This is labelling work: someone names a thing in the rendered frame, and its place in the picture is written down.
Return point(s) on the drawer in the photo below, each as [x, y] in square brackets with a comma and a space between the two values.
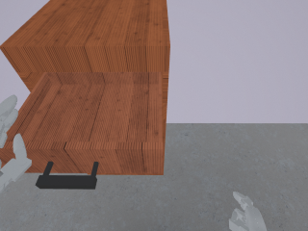
[74, 119]

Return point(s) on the robot right hand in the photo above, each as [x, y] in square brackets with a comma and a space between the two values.
[249, 220]

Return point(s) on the robot left hand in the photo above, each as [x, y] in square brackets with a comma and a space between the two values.
[15, 167]

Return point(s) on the handle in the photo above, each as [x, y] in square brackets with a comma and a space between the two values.
[67, 182]

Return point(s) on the cabinet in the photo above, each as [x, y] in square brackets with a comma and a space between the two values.
[94, 36]

